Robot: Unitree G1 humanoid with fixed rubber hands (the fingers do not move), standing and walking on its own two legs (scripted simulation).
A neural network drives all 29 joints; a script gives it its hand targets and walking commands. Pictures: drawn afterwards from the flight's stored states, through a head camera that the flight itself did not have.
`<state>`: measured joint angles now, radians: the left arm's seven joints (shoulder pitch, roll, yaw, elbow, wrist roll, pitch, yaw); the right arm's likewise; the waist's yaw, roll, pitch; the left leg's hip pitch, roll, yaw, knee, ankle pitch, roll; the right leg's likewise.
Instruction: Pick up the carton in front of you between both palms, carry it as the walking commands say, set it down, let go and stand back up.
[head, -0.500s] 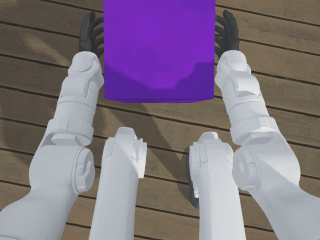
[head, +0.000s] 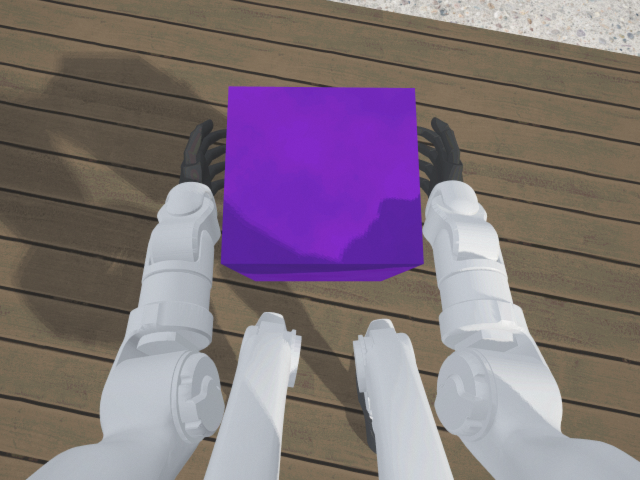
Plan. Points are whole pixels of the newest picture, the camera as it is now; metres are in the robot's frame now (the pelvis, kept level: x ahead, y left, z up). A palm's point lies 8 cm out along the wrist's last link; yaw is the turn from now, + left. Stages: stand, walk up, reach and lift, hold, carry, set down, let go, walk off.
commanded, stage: reach and lift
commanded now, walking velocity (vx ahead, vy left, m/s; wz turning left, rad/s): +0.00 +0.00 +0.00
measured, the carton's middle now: (319, 203) +0.46 +0.03 -0.13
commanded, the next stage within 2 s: none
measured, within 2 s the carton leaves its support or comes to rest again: neither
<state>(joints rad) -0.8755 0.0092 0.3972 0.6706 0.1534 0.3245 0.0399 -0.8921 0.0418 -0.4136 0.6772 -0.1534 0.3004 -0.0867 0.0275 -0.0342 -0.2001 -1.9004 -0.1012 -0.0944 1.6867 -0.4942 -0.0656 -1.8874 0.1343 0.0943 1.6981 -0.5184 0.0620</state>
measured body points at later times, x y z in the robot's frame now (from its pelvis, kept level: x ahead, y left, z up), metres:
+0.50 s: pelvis +0.06 +0.00 +0.15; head +0.17 +0.01 +0.58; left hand +0.43 +0.17 +0.10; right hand +0.44 -0.14 +0.10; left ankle +0.11 +0.13 -0.48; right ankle +0.10 -0.13 -0.48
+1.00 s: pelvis +0.10 +0.00 +0.25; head +0.08 +0.00 +0.70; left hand +0.39 +0.16 +0.25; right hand +0.40 -0.14 +0.25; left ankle +0.11 +0.13 -0.48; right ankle +0.10 -0.13 -0.48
